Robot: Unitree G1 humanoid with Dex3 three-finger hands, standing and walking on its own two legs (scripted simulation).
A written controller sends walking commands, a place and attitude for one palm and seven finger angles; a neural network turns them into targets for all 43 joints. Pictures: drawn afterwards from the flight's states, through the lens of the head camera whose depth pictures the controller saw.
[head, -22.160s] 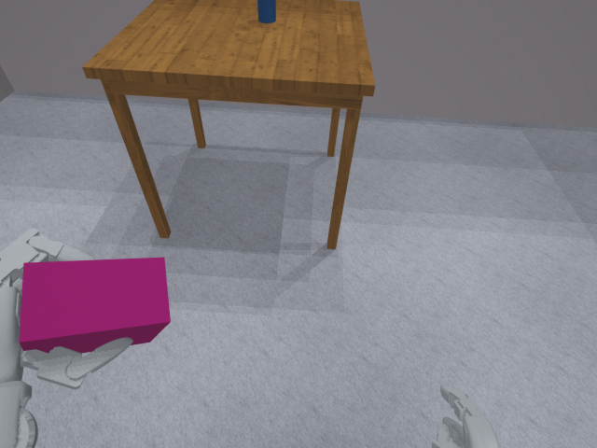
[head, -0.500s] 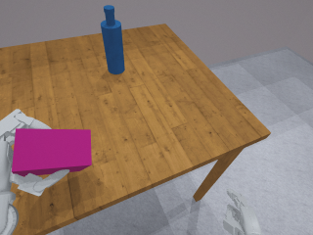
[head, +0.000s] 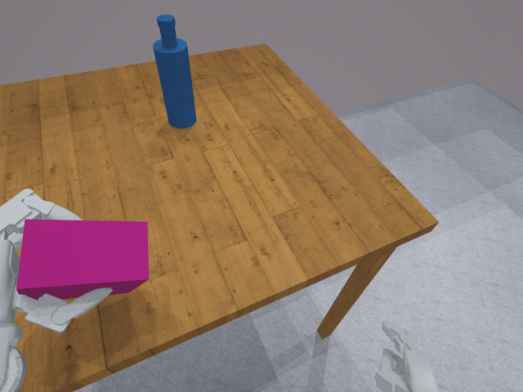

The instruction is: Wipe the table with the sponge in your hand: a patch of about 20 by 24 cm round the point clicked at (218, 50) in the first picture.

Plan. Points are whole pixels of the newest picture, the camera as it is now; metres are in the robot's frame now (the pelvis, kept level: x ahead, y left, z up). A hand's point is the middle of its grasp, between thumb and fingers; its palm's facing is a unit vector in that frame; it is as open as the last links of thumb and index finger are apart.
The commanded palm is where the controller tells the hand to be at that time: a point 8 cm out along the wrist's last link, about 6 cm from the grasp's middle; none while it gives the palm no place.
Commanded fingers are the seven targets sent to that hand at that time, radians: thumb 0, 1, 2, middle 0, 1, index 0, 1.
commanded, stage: shuffle to correct the standing spot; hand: left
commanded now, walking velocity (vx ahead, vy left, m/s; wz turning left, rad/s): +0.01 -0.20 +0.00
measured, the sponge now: (103, 261) +0.23 +0.22 +0.13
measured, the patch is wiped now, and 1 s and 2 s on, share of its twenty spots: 0.00 0.00 0.00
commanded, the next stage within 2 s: none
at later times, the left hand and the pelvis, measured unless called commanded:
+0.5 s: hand (124, 263) +0.22 +0.18 +0.15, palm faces +0.35 -0.86 -0.37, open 10.3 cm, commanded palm +0.16 +0.22 +0.17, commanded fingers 0.00 0.10 1.30 -1.20 -1.60 -1.20 -1.60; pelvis +0.00 -0.06 +0.00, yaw +0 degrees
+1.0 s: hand (139, 254) +0.23 +0.16 +0.16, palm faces +0.34 -0.86 -0.38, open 10.3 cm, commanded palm +0.17 +0.20 +0.17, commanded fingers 0.00 0.10 1.30 -1.20 -1.60 -1.20 -1.60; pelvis +0.01 -0.08 -0.01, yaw +1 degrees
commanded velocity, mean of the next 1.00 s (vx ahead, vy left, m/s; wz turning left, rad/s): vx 0.03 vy -0.20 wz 0.03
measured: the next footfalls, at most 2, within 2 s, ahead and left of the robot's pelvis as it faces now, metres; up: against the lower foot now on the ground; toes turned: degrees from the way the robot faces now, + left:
none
